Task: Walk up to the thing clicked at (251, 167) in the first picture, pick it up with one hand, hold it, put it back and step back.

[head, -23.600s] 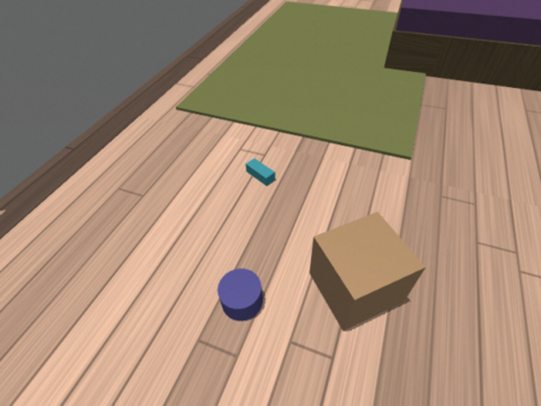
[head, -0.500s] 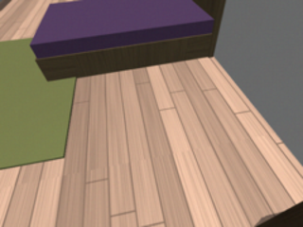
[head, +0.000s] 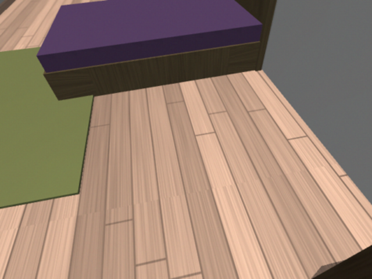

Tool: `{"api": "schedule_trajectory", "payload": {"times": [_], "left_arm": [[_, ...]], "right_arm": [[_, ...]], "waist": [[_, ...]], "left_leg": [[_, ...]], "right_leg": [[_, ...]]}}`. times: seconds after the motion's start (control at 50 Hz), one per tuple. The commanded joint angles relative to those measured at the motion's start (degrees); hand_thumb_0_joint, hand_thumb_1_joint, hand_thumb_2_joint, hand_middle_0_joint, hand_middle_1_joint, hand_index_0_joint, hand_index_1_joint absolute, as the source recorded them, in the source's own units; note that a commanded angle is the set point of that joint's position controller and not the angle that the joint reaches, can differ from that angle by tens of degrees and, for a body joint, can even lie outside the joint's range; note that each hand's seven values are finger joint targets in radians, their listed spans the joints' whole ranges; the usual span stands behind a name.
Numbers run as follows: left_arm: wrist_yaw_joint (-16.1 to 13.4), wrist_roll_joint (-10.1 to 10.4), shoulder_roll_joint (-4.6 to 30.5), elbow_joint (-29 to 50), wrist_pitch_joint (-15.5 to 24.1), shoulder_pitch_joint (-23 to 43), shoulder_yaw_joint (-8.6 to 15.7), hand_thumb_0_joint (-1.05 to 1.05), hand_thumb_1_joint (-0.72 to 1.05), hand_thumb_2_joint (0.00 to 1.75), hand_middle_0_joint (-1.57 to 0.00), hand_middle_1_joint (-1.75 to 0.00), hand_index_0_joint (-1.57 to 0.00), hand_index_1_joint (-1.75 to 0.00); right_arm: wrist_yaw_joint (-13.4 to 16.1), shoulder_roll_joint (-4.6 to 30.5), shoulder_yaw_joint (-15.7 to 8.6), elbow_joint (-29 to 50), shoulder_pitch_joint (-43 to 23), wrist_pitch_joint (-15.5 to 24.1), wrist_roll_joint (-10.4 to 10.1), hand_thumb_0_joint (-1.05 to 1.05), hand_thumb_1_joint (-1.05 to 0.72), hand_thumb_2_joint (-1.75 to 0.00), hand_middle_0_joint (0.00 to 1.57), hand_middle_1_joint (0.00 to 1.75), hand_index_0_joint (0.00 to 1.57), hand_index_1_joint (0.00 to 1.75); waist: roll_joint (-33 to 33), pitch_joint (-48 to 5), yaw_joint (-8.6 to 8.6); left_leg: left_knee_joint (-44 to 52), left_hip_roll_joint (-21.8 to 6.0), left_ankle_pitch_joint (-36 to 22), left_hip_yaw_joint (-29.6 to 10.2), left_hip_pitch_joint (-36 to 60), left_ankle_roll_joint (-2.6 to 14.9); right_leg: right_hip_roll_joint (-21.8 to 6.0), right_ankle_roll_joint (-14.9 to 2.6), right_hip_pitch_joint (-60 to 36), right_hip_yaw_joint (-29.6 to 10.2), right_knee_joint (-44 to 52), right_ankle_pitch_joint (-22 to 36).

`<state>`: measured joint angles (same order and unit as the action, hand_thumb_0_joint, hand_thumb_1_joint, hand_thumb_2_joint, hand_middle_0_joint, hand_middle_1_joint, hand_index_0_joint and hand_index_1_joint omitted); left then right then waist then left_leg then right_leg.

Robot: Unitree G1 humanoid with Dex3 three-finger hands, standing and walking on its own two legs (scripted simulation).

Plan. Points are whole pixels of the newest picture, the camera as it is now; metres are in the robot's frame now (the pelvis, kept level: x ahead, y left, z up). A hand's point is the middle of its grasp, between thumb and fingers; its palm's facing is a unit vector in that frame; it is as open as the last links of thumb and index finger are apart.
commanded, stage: stand
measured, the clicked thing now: out of the picture +0.20 +1.42 -0.75
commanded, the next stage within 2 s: walk up in 0.04 s
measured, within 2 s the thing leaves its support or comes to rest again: neither
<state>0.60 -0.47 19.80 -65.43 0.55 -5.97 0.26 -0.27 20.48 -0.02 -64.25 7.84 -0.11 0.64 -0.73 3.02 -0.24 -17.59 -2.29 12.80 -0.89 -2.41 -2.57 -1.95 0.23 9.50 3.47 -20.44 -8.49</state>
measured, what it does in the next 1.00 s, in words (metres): walks ahead: right foot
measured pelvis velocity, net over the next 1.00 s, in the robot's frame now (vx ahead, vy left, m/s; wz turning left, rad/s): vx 0.29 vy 0.01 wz -0.04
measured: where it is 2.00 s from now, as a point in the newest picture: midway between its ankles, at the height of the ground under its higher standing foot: (199, 213)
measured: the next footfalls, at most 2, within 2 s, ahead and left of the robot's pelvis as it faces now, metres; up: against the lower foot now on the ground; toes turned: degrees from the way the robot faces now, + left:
right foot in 0.64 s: +0.31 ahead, -0.12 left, +0.00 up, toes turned -6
left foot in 1.04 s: +0.46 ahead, +0.15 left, +0.00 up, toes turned +2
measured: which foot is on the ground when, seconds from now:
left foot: down 0.00-0.66, up 0.68-1.00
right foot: down 0.00-0.30, up 0.32-0.62, down 0.64-1.00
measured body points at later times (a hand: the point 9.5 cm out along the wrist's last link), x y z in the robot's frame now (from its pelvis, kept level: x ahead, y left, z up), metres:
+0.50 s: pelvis +0.09 +0.03 -0.01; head +0.09 +0.05 +0.44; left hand +0.15 +0.36 -0.13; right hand +0.10 -0.30 -0.11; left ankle +0.04 +0.16 -0.75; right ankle +0.17 -0.11 -0.70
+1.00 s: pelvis +0.29 +0.01 -0.02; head +0.31 +0.01 +0.43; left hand +0.37 +0.33 -0.12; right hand +0.35 -0.31 -0.13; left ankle +0.41 +0.15 -0.73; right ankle +0.27 -0.12 -0.75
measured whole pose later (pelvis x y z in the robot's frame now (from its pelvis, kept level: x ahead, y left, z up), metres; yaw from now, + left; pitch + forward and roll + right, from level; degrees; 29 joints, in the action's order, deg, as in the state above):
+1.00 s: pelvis +0.29 +0.01 -0.02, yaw -2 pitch -3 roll -1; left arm 3.5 -0.8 23.1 -47.6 3.9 -17.2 2.8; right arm -4.4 23.9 -4.2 -48.9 17.4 2.6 1.5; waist -1.4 4.4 -1.5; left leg -38.0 -5.2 13.8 2.2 -24.9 0.0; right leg -1.6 -0.9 9.4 3.1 -31.4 -19.2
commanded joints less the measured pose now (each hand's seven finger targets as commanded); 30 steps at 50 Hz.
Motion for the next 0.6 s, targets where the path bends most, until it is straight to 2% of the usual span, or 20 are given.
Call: {"api": "schedule_trajectory", "payload": {"times": [0.0, 0.02, 0.04, 0.08, 0.1, 0.12, 0.14, 0.16, 0.2, 0.22, 0.24, 0.26, 0.28, 0.3, 0.32, 0.34, 0.38, 0.42, 0.48, 0.58], "left_arm": [[-0.7, -0.1, 13.0, 3.6, 1.1, 2.7, 2.4, 0.0, 0.9, 0.9, -0.2, -0.3, -0.2, -0.3], [0.8, -1.0, 16.8, 6.8, 1.7, -1.6, 6.0, 0.0, 0.9, 0.9, -0.2, -0.3, -0.2, -0.3], [1.3, -1.6, 17.2, 6.1, 1.7, -2.6, 6.4, 0.0, 0.9, 0.9, -0.2, -0.3, -0.2, -0.3], [1.8, -1.7, 17.4, 7.7, 1.8, -4.6, 7.3, 0.0, 0.9, 0.9, -0.2, -0.3, -0.2, -0.3], [1.8, -1.7, 18.2, 7.5, 2.0, -6.8, 7.8, 0.0, 0.9, 0.9, -0.2, -0.3, -0.2, -0.3], [1.7, -2.0, 19.8, 8.1, 2.4, -8.9, 8.5, 0.0, 0.9, 0.9, -0.2, -0.3, -0.2, -0.3], [1.7, -2.0, 20.6, 8.8, 2.5, -9.6, 8.8, 0.0, 0.9, 0.9, -0.2, -0.3, -0.2, -0.3], [1.8, -2.2, 20.6, 10.3, 2.6, -7.3, 8.9, 0.0, 0.9, 0.9, -0.2, -0.3, -0.2, -0.3], [2.2, -2.4, 20.7, 13.4, 2.2, -0.8, 8.5, 0.0, 0.9, 0.9, -0.2, -0.3, -0.2, -0.3], [2.4, -2.2, 19.6, 15.2, 1.8, 4.0, 8.0, 0.0, 0.9, 0.9, -0.2, -0.3, -0.2, -0.3], [2.6, -1.7, 17.0, 16.2, 1.2, 5.8, 7.3, 0.0, 0.9, 0.9, -0.2, -0.3, -0.2, -0.3], [2.7, -1.6, 12.2, 17.3, 0.7, 4.2, 5.8, 0.0, 0.9, 0.9, -0.2, -0.3, -0.2, -0.3], [2.2, -1.2, 9.1, 18.9, 0.7, 4.2, 5.1, 0.0, 0.9, 0.9, -0.2, -0.3, -0.2, -0.3], [1.8, -1.4, 14.1, 18.2, 0.9, 3.7, 5.9, 0.0, 0.9, 0.9, -0.2, -0.3, -0.2, -0.3], [2.1, -0.7, 15.6, 16.3, 1.2, -0.7, 5.9, 0.0, 0.9, 0.9, -0.2, -0.3, -0.2, -0.3], [2.4, -0.1, 15.7, 14.5, 1.4, -5.1, 6.1, 0.0, 0.9, 0.9, -0.2, -0.3, -0.2, -0.3], [2.8, -0.5, 16.2, 12.9, 1.9, -6.7, 6.4, 0.0, 0.9, 0.9, -0.2, -0.3, -0.2, -0.3], [3.6, -0.5, 15.7, 14.0, 1.8, -5.3, 6.3, 0.0, 0.9, 0.9, -0.2, -0.3, -0.2, -0.3], [4.6, -0.5, 14.9, 15.9, 1.9, -2.4, 6.0, 0.0, 0.9, 0.9, -0.2, -0.3, -0.2, -0.3], [4.3, -0.5, 13.5, 16.5, 2.4, -2.4, 6.0, 0.0, 0.9, 0.9, -0.2, -0.3, -0.2, -0.3]], "right_arm": [[0.6, 12.1, -2.1, 3.4, -1.7, 1.4, 0.1, 0.0, -0.9, -0.9, 0.2, 0.3, 0.2, 0.3], [-0.6, 15.7, -4.9, 6.4, 1.8, 2.4, 0.9, 0.0, -0.9, -0.9, 0.2, 0.3, 0.2, 0.3], [-1.0, 16.2, -5.5, 6.4, 1.4, 2.5, 1.6, 0.0, -0.9, -0.9, 0.2, 0.3, 0.2, 0.3], [-1.5, 14.0, -5.4, 9.5, -2.6, 2.6, 1.7, 0.0, -0.9, -0.9, 0.2, 0.3, 0.2, 0.3], [-1.7, 12.2, -5.3, 10.4, -4.0, 2.8, 1.7, 0.0, -0.9, -0.9, 0.2, 0.3, 0.2, 0.3], [-1.6, 12.3, -5.5, 11.2, -4.2, 3.0, 1.9, 0.0, -0.9, -0.9, 0.2, 0.3, 0.2, 0.3], [-1.7, 13.3, -6.0, 11.9, -4.3, 3.1, 2.0, 0.0, -0.9, -0.9, 0.2, 0.3, 0.2, 0.3], [-2.2, 13.6, -6.4, 11.8, -2.0, 3.1, 1.8, 0.0, -0.9, -0.9, 0.2, 0.3, 0.2, 0.3], [-2.9, 14.0, -7.5, 10.8, 4.6, 3.5, 1.5, 0.0, -0.9, -0.9, 0.2, 0.3, 0.2, 0.3], [-2.8, 13.8, -8.1, 8.8, 11.5, 3.7, 1.5, 0.0, -0.9, -0.9, 0.2, 0.3, 0.2, 0.3], [-2.5, 14.4, -9.2, 6.1, 18.8, 3.9, 1.7, 0.0, -0.9, -0.9, 0.2, 0.3, 0.2, 0.3], [-1.7, 17.8, -10.8, 5.0, 24.2, 3.9, 2.7, 0.0, -0.9, -0.9, 0.2, 0.3, 0.2, 0.3], [-1.0, 23.3, -11.5, 7.6, 22.8, 4.4, 3.6, 0.0, -0.9, -0.9, 0.2, 0.3, 0.2, 0.3], [-0.7, 24.0, -11.2, 11.1, 14.1, 4.6, 2.1, 0.0, -0.9, -0.9, 0.2, 0.3, 0.2, 0.3], [-0.7, 21.6, -10.1, 12.3, 9.7, 5.0, 1.4, 0.0, -0.9, -0.9, 0.2, 0.3, 0.2, 0.3], [-0.8, 19.4, -9.0, 13.5, 6.6, 5.1, 1.2, 0.0, -0.9, -0.9, 0.2, 0.3, 0.2, 0.3], [-0.9, 17.4, -8.5, 14.7, 6.1, 5.6, 1.2, 0.0, -0.9, -0.9, 0.2, 0.3, 0.2, 0.3], [-1.3, 18.1, -8.5, 15.1, 7.3, 5.7, 1.2, 0.0, -0.9, -0.9, 0.2, 0.3, 0.2, 0.3], [-1.5, 18.8, -8.5, 16.2, 7.9, 5.9, 0.9, 0.0, -0.9, -0.9, 0.2, 0.3, 0.2, 0.3], [-1.3, 18.4, -8.4, 17.8, 10.1, 4.7, 0.6, 0.0, -0.9, -0.9, 0.2, 0.3, 0.2, 0.3]], "waist": [[0.9, -3.7, -0.11], [2.1, -9.5, -0.81], [1.4, -5.7, -1.52], [4.2, 2.1, -3.66], [8.6, 4.0, -4.96], [10.7, 3.6, -6.24], [8.7, 3.1, -6.04], [8.3, 1.6, -4.21], [12.2, 1.0, -0.04], [11.5, -0.3, 4.79], [4.9, -2.2, 8.67], [-9.9, -2.4, 11.28], [-18.9, 0.7, 10.72], [-7.2, 4.2, 7.27], [-1.4, 4.5, 3.24], [-3.0, 4.9, 0.45], [-6.7, 4.9, 0.81], [-7.8, 6.8, 1.46], [-7.9, 7.3, 1.69], [-6.8, 2.4, 1.51]], "left_leg": [[3.6, -5.5, -5.3, -3.4, -5.6, 3.05], [-1.9, -2.7, 18.6, -2.7, -4.7, 6.85], [-3.9, -2.9, 26.1, -3.6, -10.0, 7.67], [-10.0, -1.8, 21.6, -1.6, -23.0, 7.01], [-16.4, 0.7, 14.3, 3.5, -28.5, 5.15], [-23.4, -1.1, 15.3, 1.4, -32.4, 4.61], [-27.0, -2.8, 16.5, -1.0, -31.2, 4.93], [-26.8, -3.7, 17.2, -1.7, -27.0, 5.22], [-19.7, -4.3, 17.2, -1.2, -16.9, 5.66], [-13.5, -2.9, 10.9, 1.4, -5.5, 5.9], [-8.9, 0.8, 5.2, 5.8, 6.7, 4.96], [-1.5, -3.1, 14.3, -4.9, 17.2, 5.67], [10.6, -18.5, 35.1, -32.5, 11.1, 8.56], [12.6, -23.6, 35.8, -36.8, 2.2, 13.95], [10.6, -20.7, 30.7, -28.6, 0.0, 14.15], [9.4, -17.2, 26.7, -21.6, -0.2, 13.24], [8.9, -14.1, 16.9, -12.6, -1.2, 13.0], [10.0, -14.4, 12.9, -8.7, -4.0, 14.1], [8.4, -13.4, 8.6, -3.2, -5.5, 13.71], [-1.9, -11.4, -7.7, 0.7, -5.6, 11.84]], "right_leg": [[-6.2, -1.36, -5.1, -6.3, 3.3, 5.6], [-3.2, -3.56, -7.1, -6.0, -0.2, -22.3], [-4.9, -4.72, -3.5, -8.7, -1.0, -31.3], [-9.5, -7.83, -4.2, -15.9, 2.3, -33.6], [-14.0, -10.8, -8.4, -21.3, 7.8, -33.0], [-19.2, -14.54, -11.2, -27.0, 10.8, -26.9], [-20.4, -15.64, -8.6, -28.3, 12.0, -28.0], [-18.9, -14.65, -4.8, -25.6, 12.3, -31.6], [-16.0, -12.16, 3.8, -19.1, 9.9, -31.0], [-12.3, -9.95, 12.1, -13.1, 5.8, -29.5], [-6.8, -7.27, 20.8, -6.5, -3.0, -30.9], [0.8, -4.13, 34.6, 0.7, -21.1, -32.9], [8.1, -2.43, 43.0, -3.4, -38.7, -28.5], [2.3, -2.97, 38.6, -13.8, -40.1, -20.3], [0.4, -2.83, 34.5, -14.5, -40.5, -15.3], [-0.4, -2.3, 32.4, -12.6, -40.0, -12.5], [-2.2, -0.47, 27.8, -10.1, -34.0, -9.3], [-2.4, 0.94, 25.3, -8.1, -28.7, -8.2], [-3.6, 0.0, 20.2, -5.2, -19.6, -4.1], [0.3, -2.16, 8.0, 1.2, -13.3, -2.3]]}}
